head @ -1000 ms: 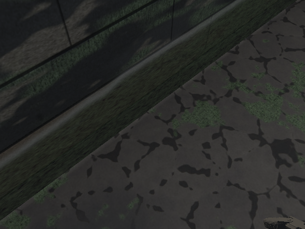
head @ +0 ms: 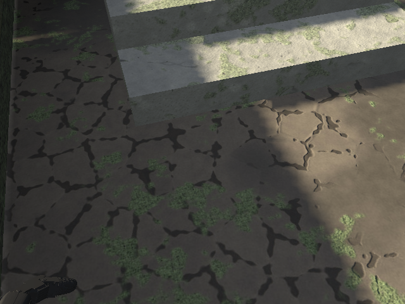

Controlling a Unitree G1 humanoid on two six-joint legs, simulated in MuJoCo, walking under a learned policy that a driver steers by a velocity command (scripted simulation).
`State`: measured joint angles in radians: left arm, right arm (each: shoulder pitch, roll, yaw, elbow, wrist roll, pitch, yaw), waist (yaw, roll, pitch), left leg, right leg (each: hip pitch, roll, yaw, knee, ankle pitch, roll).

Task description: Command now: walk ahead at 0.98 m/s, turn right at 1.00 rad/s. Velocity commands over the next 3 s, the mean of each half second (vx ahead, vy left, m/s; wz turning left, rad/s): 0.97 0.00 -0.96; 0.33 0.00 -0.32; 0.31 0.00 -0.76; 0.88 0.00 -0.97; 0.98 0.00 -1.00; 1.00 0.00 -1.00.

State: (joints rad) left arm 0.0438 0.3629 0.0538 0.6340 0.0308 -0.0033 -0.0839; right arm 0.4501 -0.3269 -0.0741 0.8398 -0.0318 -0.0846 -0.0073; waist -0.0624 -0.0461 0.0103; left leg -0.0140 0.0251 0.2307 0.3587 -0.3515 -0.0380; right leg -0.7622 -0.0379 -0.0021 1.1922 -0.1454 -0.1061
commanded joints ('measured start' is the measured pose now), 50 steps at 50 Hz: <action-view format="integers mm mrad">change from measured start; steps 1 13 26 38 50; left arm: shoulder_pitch -93 352 430 309 125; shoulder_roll -12 203 104 -26 38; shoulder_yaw -22 84 41 -5 -10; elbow -98 118 239 200 151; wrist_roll -2 3 -43 21 17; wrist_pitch -2 -1 -96 -13 -8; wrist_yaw -23 90 80 69 52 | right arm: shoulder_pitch -113 -203 -461 -111 -148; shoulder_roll -57 -105 -9 -66 -115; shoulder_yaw -1 17 65 37 9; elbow -56 -235 -285 -50 -2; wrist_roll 3 17 -16 25 16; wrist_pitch -40 -29 11 -8 55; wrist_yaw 6 5 33 9 6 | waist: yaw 79 149 156 70 69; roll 89 82 38 108 126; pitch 128 -100 53 -116 -20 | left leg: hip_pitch -105 -864 -309 -94 -269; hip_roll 234 45 -31 283 190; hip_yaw -40 -317 -152 -408 -179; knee -270 1142 188 -16 141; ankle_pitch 284 -29 592 1063 295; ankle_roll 88 9 66 274 124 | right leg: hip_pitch -18 1019 600 272 536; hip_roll -45 -190 58 117 46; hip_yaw -16 810 316 135 68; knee -162 -953 -931 22 -671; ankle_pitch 108 -224 723 -273 -1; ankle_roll -13 -336 -89 102 42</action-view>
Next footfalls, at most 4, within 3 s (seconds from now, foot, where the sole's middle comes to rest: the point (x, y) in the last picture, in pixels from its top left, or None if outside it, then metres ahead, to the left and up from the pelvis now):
0.20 right None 0.36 -0.06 -0.77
0.60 left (223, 206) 0.85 -0.10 -0.77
1.02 right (288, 213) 0.80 -0.33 -0.77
1.36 left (240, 195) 0.89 -0.16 -0.77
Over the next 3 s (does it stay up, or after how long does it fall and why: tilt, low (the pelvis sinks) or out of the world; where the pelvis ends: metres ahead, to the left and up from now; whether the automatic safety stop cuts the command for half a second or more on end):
stays up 0.49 -1.42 0.00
